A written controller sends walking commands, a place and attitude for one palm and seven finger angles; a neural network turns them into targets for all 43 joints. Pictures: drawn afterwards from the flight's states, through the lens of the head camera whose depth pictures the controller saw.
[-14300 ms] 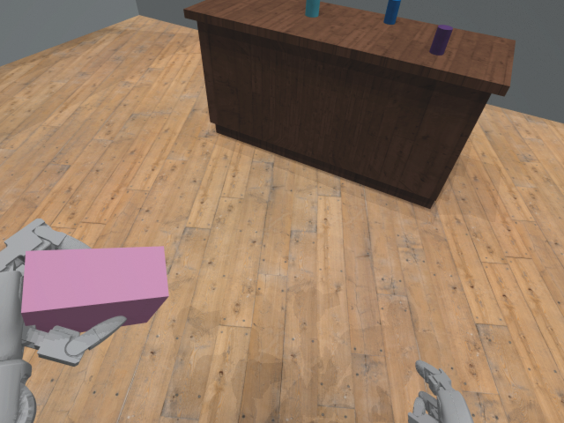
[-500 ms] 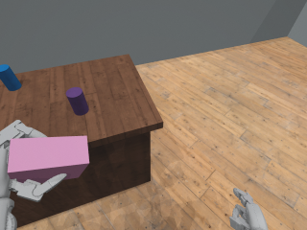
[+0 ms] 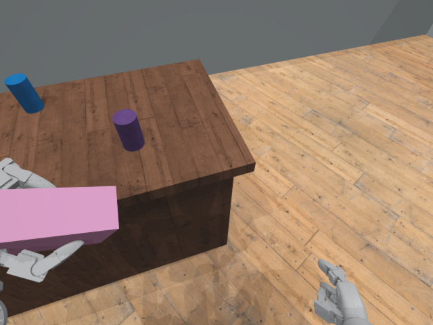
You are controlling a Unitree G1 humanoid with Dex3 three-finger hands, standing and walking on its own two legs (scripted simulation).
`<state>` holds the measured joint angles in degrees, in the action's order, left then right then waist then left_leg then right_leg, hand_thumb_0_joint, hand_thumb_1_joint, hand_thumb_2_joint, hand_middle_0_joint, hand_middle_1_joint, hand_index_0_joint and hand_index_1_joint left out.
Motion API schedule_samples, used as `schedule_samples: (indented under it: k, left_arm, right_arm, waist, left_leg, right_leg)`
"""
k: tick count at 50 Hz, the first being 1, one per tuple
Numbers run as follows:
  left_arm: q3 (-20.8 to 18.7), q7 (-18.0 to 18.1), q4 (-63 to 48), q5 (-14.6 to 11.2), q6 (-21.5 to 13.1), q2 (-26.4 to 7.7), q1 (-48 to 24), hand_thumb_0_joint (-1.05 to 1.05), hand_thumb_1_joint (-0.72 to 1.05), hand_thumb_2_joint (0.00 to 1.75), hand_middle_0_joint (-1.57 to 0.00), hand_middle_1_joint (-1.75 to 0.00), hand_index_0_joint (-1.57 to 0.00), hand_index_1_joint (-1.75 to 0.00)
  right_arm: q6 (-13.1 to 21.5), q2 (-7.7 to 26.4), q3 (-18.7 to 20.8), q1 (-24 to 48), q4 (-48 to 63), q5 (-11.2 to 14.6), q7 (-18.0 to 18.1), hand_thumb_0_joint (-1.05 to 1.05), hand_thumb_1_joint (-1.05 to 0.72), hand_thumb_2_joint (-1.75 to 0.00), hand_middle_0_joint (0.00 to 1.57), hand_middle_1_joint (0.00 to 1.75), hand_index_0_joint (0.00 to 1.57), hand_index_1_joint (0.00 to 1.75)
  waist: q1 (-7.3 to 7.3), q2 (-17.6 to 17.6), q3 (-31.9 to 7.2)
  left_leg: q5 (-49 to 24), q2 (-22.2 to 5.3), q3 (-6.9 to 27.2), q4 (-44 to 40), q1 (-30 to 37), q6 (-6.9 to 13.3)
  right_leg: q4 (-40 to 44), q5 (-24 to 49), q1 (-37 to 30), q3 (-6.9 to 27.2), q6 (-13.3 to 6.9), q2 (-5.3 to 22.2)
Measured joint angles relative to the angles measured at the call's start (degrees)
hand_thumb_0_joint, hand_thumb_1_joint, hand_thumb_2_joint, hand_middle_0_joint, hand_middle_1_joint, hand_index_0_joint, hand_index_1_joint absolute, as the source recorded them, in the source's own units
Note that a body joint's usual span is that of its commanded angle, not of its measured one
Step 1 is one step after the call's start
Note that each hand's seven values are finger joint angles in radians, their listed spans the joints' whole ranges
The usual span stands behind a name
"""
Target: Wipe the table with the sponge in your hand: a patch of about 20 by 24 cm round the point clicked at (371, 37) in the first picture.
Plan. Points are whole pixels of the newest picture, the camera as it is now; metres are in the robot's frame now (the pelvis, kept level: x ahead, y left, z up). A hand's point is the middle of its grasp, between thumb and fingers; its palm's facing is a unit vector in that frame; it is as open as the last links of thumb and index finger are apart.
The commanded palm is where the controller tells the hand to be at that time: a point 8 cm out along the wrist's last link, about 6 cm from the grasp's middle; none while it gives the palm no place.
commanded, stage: shuffle to correct the standing spot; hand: left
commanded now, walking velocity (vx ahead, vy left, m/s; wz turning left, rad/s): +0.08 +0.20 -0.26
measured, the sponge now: (76, 220) +0.22 +0.21 +0.15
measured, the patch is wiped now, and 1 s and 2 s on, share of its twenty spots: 0.00 0.00 0.00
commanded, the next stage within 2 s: none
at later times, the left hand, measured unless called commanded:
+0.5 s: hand (26, 202) +0.23 +0.27 +0.18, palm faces +0.33 -0.82 -0.46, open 9.9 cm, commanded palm +0.19 +0.31 +0.19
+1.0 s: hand out of the picture +0.24 +0.42 +0.17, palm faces +0.37 -0.82 -0.44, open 9.9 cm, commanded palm +0.20 +0.44 +0.19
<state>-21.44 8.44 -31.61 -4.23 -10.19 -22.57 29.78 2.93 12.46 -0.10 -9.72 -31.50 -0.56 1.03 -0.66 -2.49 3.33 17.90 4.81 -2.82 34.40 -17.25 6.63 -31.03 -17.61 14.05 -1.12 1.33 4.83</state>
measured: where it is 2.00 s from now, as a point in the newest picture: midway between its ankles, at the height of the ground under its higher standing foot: outside the picture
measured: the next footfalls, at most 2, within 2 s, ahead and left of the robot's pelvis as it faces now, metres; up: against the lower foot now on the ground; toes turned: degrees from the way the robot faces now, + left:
right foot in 0.28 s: +0.02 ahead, -0.10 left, +0.00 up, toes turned -9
left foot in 0.58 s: +0.11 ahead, +0.27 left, +0.00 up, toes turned -4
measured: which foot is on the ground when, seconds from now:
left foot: down 0.00-0.28, up 0.30-0.56, down 0.58-1.00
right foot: down 0.00-0.14, up 0.16-0.26, down 0.28-0.90, up 0.92-1.00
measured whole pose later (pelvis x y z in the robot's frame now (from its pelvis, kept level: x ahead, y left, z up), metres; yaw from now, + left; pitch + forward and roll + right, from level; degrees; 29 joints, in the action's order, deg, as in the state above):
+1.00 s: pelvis +0.01 +0.18 -0.01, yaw -6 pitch -2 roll +1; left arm -24.1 9.1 -30.3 -3.4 -8.4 -24.1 26.8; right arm 3.4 10.0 0.7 -7.0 -34.1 0.9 0.8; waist -1.6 1.6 5.2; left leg 16.8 1.3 -3.2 39.0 -19.8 2.0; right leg -59.4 -29.2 23.5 0.8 2.6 5.6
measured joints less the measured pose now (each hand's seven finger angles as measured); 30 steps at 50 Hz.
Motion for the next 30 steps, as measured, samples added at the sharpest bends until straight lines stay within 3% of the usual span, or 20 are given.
schedule_samples:
  k: [5, 9, 11, 13, 14, 15, 17, 20, 22, 25, 29, 30]
  left_arm:
    - [0.39, 0.50, 0.68, 0.00, 0.32, 1.54, -1.49, -0.01, -0.48, 1.02, -0.75, -1.37, -0.76, -1.35]
    - [1.02, 0.46, 1.07, 0.23, 2.17, 2.80, -3.82, -0.01, -0.48, 1.02, -0.75, -1.37, -0.76, -1.35]
    - [1.59, 0.45, 1.78, 0.16, 2.99, 3.19, -4.63, -0.01, -0.48, 1.02, -0.75, -1.37, -0.76, -1.35]
    - [2.20, 0.57, 1.81, -0.10, 3.46, 2.90, -4.79, -0.01, -0.48, 1.02, -0.75, -1.37, -0.76, -1.35]
    - [2.36, 0.65, 1.20, -0.13, 3.30, 2.00, -4.88, -0.01, -0.48, 1.02, -0.75, -1.37, -0.76, -1.35]
    - [2.56, 0.66, 0.54, -0.03, 2.59, 1.57, -5.06, -0.01, -0.48, 1.02, -0.75, -1.36, -0.76, -1.35]
    - [2.21, 0.34, -0.05, -0.22, 0.56, 1.43, -3.65, -0.01, -0.48, 1.02, -0.75, -1.36, -0.76, -1.35]
    - [0.92, 0.01, 0.32, 0.24, -0.89, 1.32, 0.45, -0.01, -0.48, 1.02, -0.75, -1.36, -0.76, -1.35]
    - [0.70, 0.04, 1.79, 0.97, -1.18, 1.23, 1.12, -0.01, -0.48, 1.02, -0.75, -1.36, -0.76, -1.35]
    - [1.18, 0.38, 3.43, 1.65, -0.57, 1.76, -0.14, -0.01, -0.48, 1.02, -0.75, -1.36, -0.76, -1.35]
    - [1.59, 0.46, 1.86, 1.21, 1.19, 2.06, -1.72, -0.01, -0.48, 1.02, -0.75, -1.36, -0.76, -1.35]
    - [1.23, 0.39, 1.13, 1.01, 1.38, 1.38, -2.08, -0.01, -0.48, 1.02, -0.75, -1.36, -0.76, -1.35]
  right_arm:
    - [-1.21, 0.48, -0.21, 0.69, -1.10, 0.28, -0.35, 0.01, -0.90, -0.90, 0.21, 0.30, 0.21, 0.30]
    - [-1.77, 0.00, 0.04, 1.26, -1.18, 0.20, 0.21, 0.01, -0.90, -0.90, 0.21, 0.30, 0.21, 0.30]
    - [-1.08, -0.38, 0.50, 1.02, -0.65, -0.34, 0.25, 0.01, -0.90, -0.90, 0.21, 0.30, 0.21, 0.30]
    - [-0.21, -0.28, 1.06, 0.39, 0.36, -0.81, -0.06, 0.01, -0.90, -0.90, 0.21, 0.30, 0.21, 0.30]
    - [0.11, -0.03, 1.38, 0.09, 1.09, -0.73, -0.36, 0.01, -0.90, -0.90, 0.21, 0.30, 0.21, 0.30]
    - [0.16, 0.66, 1.50, 0.51, 1.01, -0.20, -0.69, 0.01, -0.90, -0.90, 0.21, 0.30, 0.21, 0.30]
    - [-0.76, 1.62, 1.02, 1.97, -0.66, -0.03, -1.20, 0.01, -0.90, -0.90, 0.21, 0.30, 0.21, 0.30]
    - [-2.40, 1.79, 0.92, 2.03, -1.76, 0.31, -1.86, 0.01, -0.90, -0.90, 0.21, 0.30, 0.21, 0.30]
    - [-2.67, 2.10, 1.15, 1.20, -2.23, 0.50, -1.50, 0.01, -0.90, -0.90, 0.20, 0.30, 0.21, 0.30]
    - [-1.98, 2.98, 2.03, 0.03, -2.95, 0.79, -0.11, 0.01, -0.90, -0.90, 0.20, 0.30, 0.21, 0.30]
    - [-0.94, 4.60, 3.65, -0.44, -2.51, 1.22, 1.55, 0.01, -0.90, -0.90, 0.20, 0.30, 0.20, 0.30]
    - [-0.79, 4.34, 4.13, -0.06, -2.43, 1.35, 1.85, 0.01, -0.90, -0.90, 0.20, 0.30, 0.20, 0.30]
  waist:
    - [-1.12, 0.19, -0.31]
    - [-1.66, 1.93, 0.43]
    - [-1.40, 1.90, 0.70]
    - [-0.36, 1.03, 0.50]
    - [0.61, 0.83, 0.37]
    - [0.91, 0.17, 0.79]
    - [0.20, 0.24, 1.40]
    - [-0.16, 1.61, 0.49]
    - [-0.04, 2.39, 0.20]
    - [0.25, 2.82, 0.70]
    - [1.53, 1.03, 1.60]
    - [1.90, 0.90, 1.93]
  left_leg:
    - [1.93, 0.04, -0.79, 3.44, -1.48, -1.36]
    - [1.27, 0.95, -2.81, 1.48, 0.60, 1.12]
    - [-0.43, 1.40, -3.41, -2.05, 2.65, 0.58]
    - [-2.12, 1.79, -3.07, -4.42, 3.37, -2.05]
    - [-2.83, 2.12, -2.59, -1.26, 0.94, -4.91]
    - [-0.97, 1.86, -1.48, 7.53, -3.00, -6.17]
    - [3.31, 1.22, 1.14, 23.42, -8.80, -7.12]
    - [4.11, -2.62, 4.98, 31.65, -12.56, -7.78]
    - [3.37, -6.11, 6.48, 27.13, -11.58, -7.76]
    - [0.96, -9.45, 5.95, 13.16, -6.10, -7.41]
    - [-5.92, -9.73, 2.51, -1.58, 1.88, -7.46]
    - [-3.03, -9.67, 2.29, -1.62, 2.18, -9.58]
  right_leg:
    - [-2.96, -1.09, 1.54, 0.86, 1.91, 0.31]
    - [-9.09, -3.62, 3.48, 1.78, -0.16, 0.53]
    - [-11.49, -6.37, 3.75, -0.17, -0.84, -0.45]
    - [-6.27, -5.44, 1.38, -4.39, -1.81, -1.68]
    - [-1.33, -1.65, -0.52, -6.55, -3.29, -1.85]
    - [-0.58, 0.17, -0.46, -7.45, -3.62, -1.80]
    - [-1.69, 0.27, 0.29, -6.26, -2.68, -1.68]
    - [-0.63, 0.52, 0.44, -3.55, -1.30, -1.00]
    - [0.34, 0.93, -0.18, -2.42, -0.58, 0.18]
    - [0.44, 0.70, -1.31, -1.26, 1.10, 2.55]
    - [-3.98, -1.87, -0.52, -0.64, 4.21, 4.63]
    - [-6.13, -2.97, 0.43, -0.39, 4.77, 5.04]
